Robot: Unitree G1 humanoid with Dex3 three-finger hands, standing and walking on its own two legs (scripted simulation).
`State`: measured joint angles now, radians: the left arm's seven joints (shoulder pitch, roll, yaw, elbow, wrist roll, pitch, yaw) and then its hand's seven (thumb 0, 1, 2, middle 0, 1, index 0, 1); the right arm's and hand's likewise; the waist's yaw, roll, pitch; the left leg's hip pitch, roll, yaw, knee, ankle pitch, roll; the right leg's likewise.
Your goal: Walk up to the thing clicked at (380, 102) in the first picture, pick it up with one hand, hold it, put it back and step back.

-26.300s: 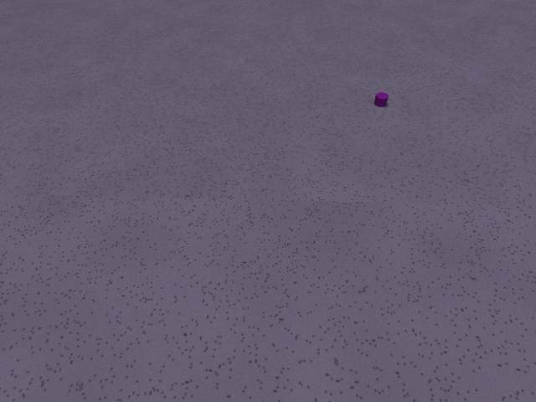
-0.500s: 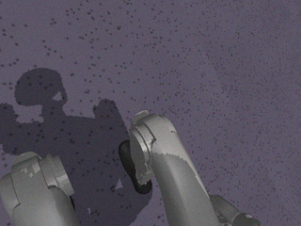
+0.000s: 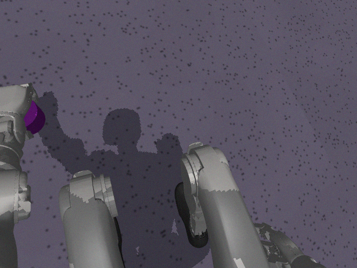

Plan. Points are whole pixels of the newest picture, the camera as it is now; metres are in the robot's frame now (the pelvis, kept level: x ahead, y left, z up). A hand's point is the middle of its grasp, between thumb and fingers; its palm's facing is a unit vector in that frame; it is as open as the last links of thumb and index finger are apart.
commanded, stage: settle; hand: left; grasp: from above
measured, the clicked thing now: (21, 116) +0.47 +0.29 -0.20
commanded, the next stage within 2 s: lift in 0.14 s
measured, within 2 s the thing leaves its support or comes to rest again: neither
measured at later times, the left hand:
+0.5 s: hand (2, 112) +0.46 +0.29 -0.12, palm faces -0.46 -0.10 -0.88, open 10.5 cm
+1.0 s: hand out of the picture +0.38 +0.30 +0.05, palm faces -0.41 -0.11 -0.90, open 10.5 cm
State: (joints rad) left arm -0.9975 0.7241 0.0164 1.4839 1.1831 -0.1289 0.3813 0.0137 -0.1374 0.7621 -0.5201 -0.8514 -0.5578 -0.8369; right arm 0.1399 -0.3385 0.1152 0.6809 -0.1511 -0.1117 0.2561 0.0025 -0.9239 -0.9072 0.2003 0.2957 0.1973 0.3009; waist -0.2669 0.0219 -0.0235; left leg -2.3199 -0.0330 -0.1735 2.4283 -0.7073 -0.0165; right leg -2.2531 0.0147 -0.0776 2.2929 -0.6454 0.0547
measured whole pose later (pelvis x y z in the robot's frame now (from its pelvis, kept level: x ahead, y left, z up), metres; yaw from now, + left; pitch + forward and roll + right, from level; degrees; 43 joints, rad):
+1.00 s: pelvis -0.01 +0.00 +0.14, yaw +6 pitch +32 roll -6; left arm -0.58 0.55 -0.08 0.81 1.02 -0.06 0.10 0.01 -0.09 0.73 -0.48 -0.88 -0.53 -0.85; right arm 0.15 -0.28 -0.02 0.64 0.00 0.07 0.03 0.01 -0.92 -0.91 0.20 0.30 0.20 0.30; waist -0.09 0.06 -0.19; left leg -1.87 -0.02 -0.08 1.95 -0.65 0.00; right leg -1.82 -0.02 -0.02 1.87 -0.61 0.05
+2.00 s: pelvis +0.06 +0.00 +0.40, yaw +7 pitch +10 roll -1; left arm -0.34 0.37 -0.20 0.82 0.97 0.04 0.12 0.01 -0.10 0.73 -0.48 -0.88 -0.53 -0.85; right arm 0.24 -0.24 -0.04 0.74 0.04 0.01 -0.05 0.01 -0.91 -0.90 0.20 0.30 0.20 0.30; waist -0.04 0.04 -0.08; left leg -0.65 0.02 -0.01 0.86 -0.40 -0.01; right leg -0.66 0.00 0.03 0.83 -0.36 0.03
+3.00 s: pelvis +0.07 +0.00 +0.43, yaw +6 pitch +2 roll +0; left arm -0.26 0.39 -0.23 0.65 0.97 0.01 -0.02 0.01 -0.09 0.73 -0.47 -0.89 -0.53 -0.85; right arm 0.19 -0.26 -0.03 0.69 0.06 0.05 -0.06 0.01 -0.91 -0.90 0.20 0.30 0.20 0.30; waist 0.01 0.05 -0.03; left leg -0.34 0.01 0.01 0.57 -0.28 -0.01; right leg -0.37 -0.01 0.05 0.58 -0.26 0.02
